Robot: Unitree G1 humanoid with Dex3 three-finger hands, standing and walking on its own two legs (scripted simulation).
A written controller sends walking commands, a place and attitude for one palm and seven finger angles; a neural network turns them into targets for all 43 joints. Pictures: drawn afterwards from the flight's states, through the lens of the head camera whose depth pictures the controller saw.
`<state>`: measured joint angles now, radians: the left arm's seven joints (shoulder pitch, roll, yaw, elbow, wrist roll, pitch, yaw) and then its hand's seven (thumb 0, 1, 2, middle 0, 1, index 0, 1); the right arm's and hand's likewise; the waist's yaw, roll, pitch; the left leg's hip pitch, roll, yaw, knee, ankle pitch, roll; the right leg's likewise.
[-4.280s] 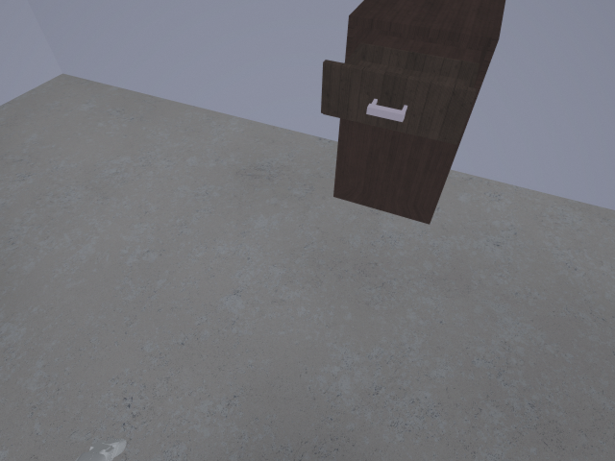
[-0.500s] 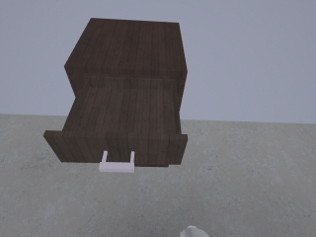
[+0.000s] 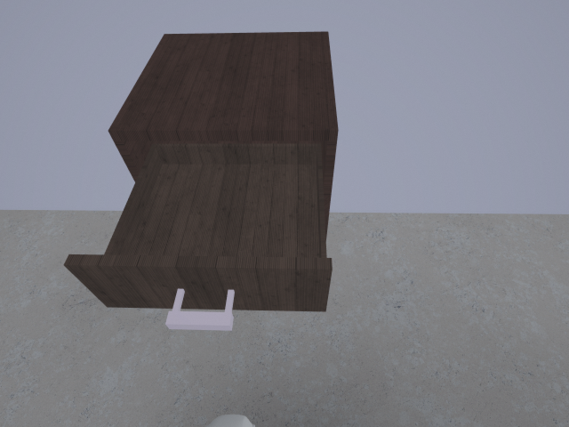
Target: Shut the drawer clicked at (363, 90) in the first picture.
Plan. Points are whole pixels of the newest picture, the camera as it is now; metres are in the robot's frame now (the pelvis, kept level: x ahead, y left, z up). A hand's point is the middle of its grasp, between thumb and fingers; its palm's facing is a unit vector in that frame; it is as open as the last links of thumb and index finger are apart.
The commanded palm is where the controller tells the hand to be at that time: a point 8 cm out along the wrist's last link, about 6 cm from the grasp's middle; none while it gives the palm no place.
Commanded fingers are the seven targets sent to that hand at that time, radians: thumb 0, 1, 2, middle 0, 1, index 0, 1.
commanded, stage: come to a stop and stand still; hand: left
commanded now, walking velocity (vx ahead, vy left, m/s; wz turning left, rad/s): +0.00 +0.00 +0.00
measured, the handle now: (202, 308) +0.30 +0.17 -0.07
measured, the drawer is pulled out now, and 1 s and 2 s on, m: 0.30 0.30 0.30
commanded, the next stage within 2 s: look again from close up in 1.32 s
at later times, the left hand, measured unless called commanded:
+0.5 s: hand out of the picture +0.00 +0.27 -0.17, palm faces -0.04 -0.97 -0.25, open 7.4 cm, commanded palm none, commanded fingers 0.00 0.90 0.90 -0.20 -0.30 -0.20 -0.30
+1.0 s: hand out of the picture +0.11 +0.24 -0.17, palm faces +0.01 -0.97 -0.24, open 7.4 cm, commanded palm none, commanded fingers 0.00 0.90 0.90 -0.20 -0.30 -0.20 -0.30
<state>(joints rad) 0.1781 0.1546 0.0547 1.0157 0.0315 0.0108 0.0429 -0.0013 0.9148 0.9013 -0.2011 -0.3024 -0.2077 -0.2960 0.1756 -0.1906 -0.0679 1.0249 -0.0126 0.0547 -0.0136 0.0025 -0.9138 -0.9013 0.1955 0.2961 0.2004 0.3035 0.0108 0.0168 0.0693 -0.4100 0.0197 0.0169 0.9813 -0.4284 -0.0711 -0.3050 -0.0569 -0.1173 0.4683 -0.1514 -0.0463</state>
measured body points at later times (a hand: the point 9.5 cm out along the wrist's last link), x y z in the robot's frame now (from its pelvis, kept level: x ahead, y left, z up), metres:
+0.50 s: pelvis +0.00 +0.08 +0.00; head +0.04 +0.07 +0.44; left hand +0.00 +0.33 -0.15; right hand +0.05 -0.15 -0.16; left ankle -0.04 +0.16 -0.74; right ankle +0.02 -0.07 -0.74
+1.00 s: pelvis +0.04 +0.06 +0.00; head +0.08 +0.04 +0.44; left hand +0.11 +0.29 -0.15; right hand +0.07 -0.17 -0.17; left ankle -0.04 +0.16 -0.74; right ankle +0.02 -0.07 -0.74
